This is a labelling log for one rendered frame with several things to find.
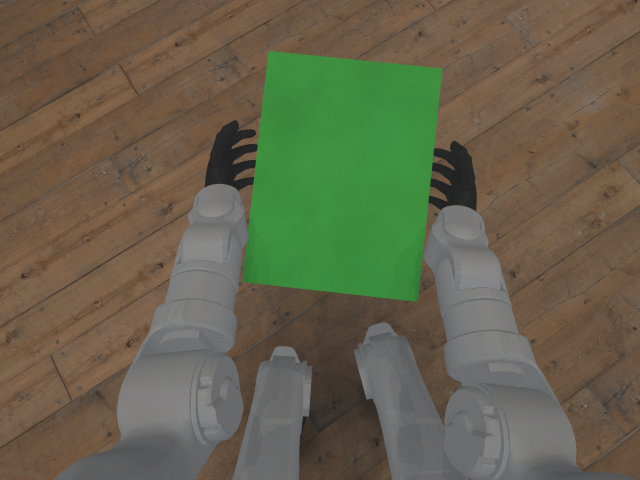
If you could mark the left robot forearm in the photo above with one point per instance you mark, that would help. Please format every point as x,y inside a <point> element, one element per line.
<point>199,305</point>

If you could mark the left robot hand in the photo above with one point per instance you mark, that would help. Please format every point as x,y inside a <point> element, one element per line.
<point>220,169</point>

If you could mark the robot left upper arm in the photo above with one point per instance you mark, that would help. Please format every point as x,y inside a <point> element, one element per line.
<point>174,409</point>

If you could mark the right robot forearm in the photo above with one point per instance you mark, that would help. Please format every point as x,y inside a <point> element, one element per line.
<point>483,342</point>

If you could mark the left robot foot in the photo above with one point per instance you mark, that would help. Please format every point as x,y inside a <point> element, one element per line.
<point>303,423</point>

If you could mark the robot right thigh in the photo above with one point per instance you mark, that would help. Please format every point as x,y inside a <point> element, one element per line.
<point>412,429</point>

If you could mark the right robot hand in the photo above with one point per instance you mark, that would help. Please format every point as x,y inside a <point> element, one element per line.
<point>463,188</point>

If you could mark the robot right upper arm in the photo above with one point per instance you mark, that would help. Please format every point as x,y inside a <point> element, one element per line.
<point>499,432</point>

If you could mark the carton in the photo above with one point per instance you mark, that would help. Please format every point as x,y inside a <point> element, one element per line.
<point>342,176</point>

